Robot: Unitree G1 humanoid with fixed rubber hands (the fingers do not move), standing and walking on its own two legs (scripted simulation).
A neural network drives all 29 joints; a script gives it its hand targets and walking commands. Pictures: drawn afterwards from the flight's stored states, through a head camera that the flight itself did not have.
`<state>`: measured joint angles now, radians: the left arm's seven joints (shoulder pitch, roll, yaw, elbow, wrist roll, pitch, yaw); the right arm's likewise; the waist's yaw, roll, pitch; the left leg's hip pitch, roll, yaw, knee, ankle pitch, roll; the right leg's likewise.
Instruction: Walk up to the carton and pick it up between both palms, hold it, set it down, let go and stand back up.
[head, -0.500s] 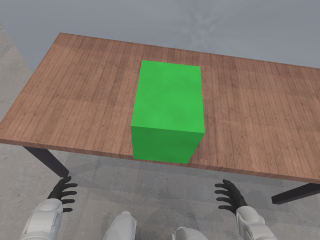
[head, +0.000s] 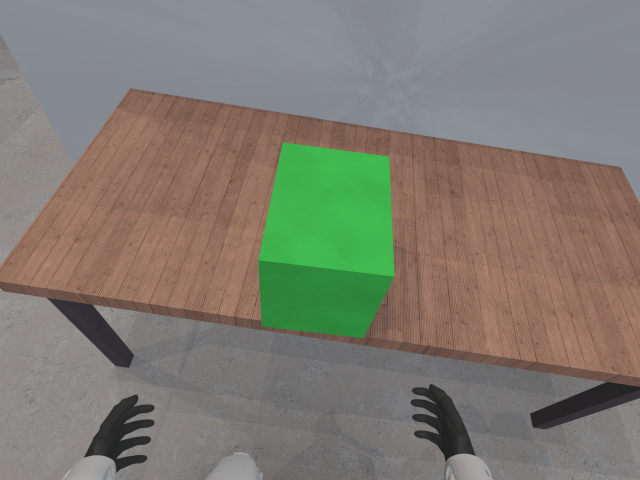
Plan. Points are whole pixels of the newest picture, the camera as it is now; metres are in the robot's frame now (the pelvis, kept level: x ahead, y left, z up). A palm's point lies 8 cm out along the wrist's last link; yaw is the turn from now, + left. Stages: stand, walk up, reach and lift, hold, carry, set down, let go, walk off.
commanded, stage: reach and lift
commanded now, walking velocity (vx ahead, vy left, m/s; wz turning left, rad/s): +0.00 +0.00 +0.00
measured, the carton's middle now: (324, 243) +0.50 +0.02 -0.09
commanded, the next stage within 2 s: none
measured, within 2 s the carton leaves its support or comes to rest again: neither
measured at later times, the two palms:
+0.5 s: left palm (117, 394) +0.21 +0.26 -0.06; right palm (455, 419) +0.21 -0.17 -0.06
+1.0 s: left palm (123, 349) +0.26 +0.26 -0.04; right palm (455, 384) +0.26 -0.17 -0.04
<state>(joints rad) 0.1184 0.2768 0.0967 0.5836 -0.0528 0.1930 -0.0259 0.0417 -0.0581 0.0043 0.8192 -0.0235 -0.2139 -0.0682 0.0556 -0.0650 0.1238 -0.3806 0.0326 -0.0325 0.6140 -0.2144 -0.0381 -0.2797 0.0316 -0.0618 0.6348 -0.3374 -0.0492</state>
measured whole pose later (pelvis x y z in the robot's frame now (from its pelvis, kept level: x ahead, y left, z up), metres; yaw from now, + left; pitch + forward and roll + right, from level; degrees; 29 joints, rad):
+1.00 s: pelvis +0.04 +0.03 +0.00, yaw -2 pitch +2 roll -1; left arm 0.02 0.25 0.00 0.80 -0.15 -0.45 -0.01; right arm -0.03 -0.14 0.06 0.97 0.19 -0.59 0.01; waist 0.04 -0.02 -0.03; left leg -0.38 0.02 0.02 0.64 -0.30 0.00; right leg -0.27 0.01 -0.01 0.61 -0.38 0.00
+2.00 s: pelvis +0.06 +0.03 +0.01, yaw -2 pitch +10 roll -1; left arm -0.48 0.24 0.05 1.02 -0.19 -0.31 -0.02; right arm -0.53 -0.20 0.13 1.09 0.34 -0.37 -0.07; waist 0.02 0.01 -0.12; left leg -0.51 0.01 0.01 0.59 -0.27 0.01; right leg -0.39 0.01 -0.01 0.55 -0.34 0.00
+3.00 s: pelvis +0.03 +0.03 -0.03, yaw -3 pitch +31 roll -2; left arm -1.01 0.28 0.01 1.51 -0.24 -0.43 0.02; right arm -1.01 -0.20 0.02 1.40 0.29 -0.36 -0.06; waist 0.02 -0.01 -0.27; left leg -1.07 0.04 -0.01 0.80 -0.26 0.00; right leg -0.96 0.04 -0.03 0.78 -0.35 -0.01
